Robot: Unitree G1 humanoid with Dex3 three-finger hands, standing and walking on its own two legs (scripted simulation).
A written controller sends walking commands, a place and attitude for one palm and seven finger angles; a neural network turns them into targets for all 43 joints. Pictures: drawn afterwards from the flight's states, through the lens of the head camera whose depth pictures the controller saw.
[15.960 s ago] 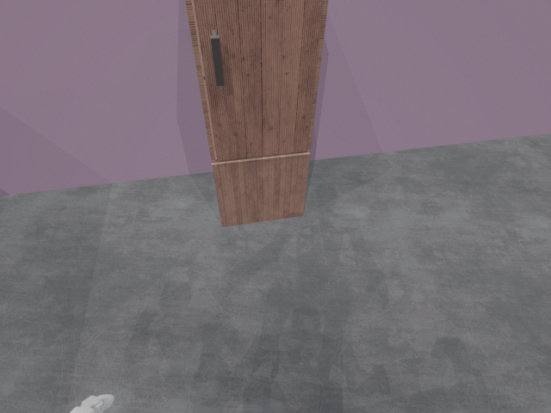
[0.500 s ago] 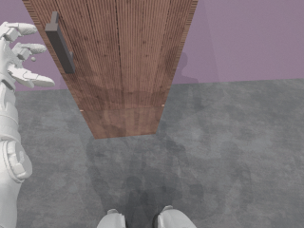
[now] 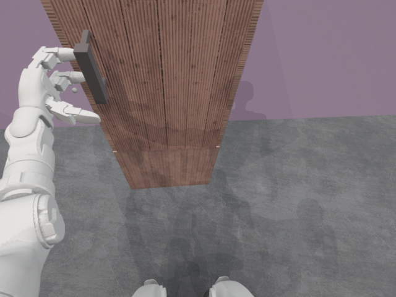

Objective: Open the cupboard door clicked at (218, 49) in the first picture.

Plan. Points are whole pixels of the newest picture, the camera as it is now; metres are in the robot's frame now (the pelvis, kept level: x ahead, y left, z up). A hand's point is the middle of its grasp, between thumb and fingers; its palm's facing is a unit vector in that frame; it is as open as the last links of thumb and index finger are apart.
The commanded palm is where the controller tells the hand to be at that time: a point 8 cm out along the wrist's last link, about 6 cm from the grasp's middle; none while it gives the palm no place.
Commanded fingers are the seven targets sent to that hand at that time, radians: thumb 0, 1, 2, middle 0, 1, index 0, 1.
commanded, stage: slide the fingers in behind the handle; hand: left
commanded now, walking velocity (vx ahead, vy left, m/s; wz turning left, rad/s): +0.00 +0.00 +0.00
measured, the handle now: (94, 69) +0.55 +0.18 +0.10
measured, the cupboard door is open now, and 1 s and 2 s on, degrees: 0 0 0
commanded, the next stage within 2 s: close the thumb around the handle in 1.16 s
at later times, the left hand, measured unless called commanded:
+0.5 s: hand (90, 91) +0.49 +0.18 +0.10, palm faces +0.02 -1.00 +0.00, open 14.0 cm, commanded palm +0.46 +0.23 +0.10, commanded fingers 0.00 -0.50 0.30 -0.30 -1.20 -0.30 -1.20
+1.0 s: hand (98, 90) +0.49 +0.17 +0.10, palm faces +0.03 -1.00 -0.01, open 14.0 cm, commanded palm +0.47 +0.21 +0.10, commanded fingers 0.00 -0.50 0.30 -0.30 -1.20 -0.30 -1.20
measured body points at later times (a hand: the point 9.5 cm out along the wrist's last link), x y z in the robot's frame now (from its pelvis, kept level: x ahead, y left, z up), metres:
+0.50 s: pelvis -0.01 -0.01 +0.00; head +0.09 +0.00 +0.44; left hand +0.48 +0.23 +0.11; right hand -0.01 -0.28 -0.11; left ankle +0.00 +0.09 -0.69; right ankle -0.01 -0.11 -0.69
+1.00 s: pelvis -0.01 +0.00 +0.00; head +0.09 +0.01 +0.44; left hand +0.49 +0.22 +0.10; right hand +0.01 -0.27 -0.12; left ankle +0.00 +0.09 -0.69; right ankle -0.01 -0.11 -0.69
